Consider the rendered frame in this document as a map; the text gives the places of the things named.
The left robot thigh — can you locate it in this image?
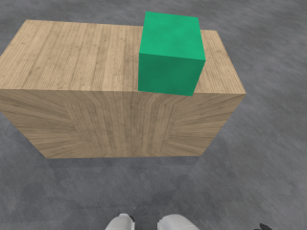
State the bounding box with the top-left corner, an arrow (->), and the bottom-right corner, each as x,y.
106,216 -> 135,230

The robot thigh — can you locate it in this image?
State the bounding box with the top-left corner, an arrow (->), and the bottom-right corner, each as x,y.
157,214 -> 200,230
106,216 -> 135,230

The right robot thigh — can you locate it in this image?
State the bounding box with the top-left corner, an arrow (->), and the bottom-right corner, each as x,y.
157,214 -> 200,230

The carton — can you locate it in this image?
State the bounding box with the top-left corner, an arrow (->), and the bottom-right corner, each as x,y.
138,11 -> 206,97

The pedestal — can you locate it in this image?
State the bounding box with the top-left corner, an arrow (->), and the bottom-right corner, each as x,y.
0,19 -> 247,159

